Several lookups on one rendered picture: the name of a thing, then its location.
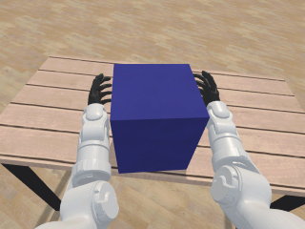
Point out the robot right upper arm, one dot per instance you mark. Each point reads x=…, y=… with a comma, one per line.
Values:
x=245, y=197

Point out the robot left hand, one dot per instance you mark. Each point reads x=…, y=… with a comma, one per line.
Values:
x=95, y=94

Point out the robot right hand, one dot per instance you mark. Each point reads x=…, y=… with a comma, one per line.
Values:
x=209, y=89

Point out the carton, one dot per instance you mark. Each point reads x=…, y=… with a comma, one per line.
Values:
x=157, y=117

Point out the robot right forearm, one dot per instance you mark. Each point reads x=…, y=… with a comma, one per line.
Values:
x=224, y=139

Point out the robot left forearm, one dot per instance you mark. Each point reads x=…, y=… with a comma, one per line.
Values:
x=93, y=148

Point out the robot left upper arm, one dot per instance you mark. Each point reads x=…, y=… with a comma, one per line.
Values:
x=89, y=206

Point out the table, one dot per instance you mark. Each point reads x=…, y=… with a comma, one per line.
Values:
x=41, y=126

